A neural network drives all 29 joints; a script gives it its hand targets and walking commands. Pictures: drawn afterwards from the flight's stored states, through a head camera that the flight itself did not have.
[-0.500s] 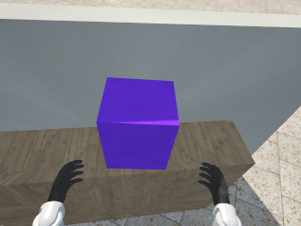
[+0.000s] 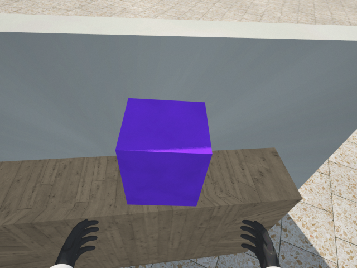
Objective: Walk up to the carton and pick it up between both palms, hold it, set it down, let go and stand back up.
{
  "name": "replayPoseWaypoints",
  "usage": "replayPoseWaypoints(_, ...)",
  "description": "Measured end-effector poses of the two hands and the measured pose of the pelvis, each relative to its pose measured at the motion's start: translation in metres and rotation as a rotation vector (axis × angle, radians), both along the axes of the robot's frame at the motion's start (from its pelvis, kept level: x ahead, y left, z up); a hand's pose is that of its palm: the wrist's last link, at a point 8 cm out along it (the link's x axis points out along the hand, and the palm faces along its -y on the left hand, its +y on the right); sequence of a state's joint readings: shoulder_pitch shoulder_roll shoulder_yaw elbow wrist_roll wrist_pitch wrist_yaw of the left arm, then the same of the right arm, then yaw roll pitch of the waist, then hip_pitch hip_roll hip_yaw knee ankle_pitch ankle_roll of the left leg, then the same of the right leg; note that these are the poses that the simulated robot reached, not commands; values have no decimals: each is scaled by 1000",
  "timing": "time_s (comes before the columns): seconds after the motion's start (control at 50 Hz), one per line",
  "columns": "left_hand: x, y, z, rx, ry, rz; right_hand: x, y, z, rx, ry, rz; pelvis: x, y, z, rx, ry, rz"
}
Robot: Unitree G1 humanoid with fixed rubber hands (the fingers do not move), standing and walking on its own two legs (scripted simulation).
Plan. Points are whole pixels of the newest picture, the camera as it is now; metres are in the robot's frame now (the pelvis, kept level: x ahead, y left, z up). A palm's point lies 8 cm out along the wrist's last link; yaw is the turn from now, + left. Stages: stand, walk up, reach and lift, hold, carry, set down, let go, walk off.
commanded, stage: set down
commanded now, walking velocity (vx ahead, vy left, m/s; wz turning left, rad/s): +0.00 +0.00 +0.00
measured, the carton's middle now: (164, 155) +0.43 +0.04 -0.03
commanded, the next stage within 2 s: let go in 0.32 s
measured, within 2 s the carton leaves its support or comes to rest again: neither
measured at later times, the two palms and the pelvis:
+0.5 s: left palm out of the picture +0.15 +0.23 -0.08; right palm out of the picture +0.14 -0.23 -0.07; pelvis -0.01 -0.01 +0.00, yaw -1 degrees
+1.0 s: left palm out of the picture +0.13 +0.23 -0.09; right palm out of the picture +0.10 -0.25 -0.11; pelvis -0.01 +0.00 +0.00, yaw -1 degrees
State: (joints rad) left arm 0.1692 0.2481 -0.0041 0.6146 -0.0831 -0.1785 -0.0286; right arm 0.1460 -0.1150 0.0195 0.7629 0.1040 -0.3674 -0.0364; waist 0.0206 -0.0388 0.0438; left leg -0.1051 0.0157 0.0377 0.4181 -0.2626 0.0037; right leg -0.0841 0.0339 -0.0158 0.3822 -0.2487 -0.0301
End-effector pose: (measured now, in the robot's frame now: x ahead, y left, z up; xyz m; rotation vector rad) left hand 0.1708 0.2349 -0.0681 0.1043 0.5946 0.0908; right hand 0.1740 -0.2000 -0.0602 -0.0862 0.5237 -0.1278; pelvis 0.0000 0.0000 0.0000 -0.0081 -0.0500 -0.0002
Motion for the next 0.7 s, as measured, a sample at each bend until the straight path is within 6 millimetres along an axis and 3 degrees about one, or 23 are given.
replayPoseWaypoints(0.28,-12,-3,-7,38,133,2,-23,-12,-14,-23,129,22,-5,-3,2,5,-2,-8)
replayPoseWaypoints(0.7,-26,-11,-18,60,257,12,-42,-30,-19,-65,233,45,-9,-8,2,8,2,-7)
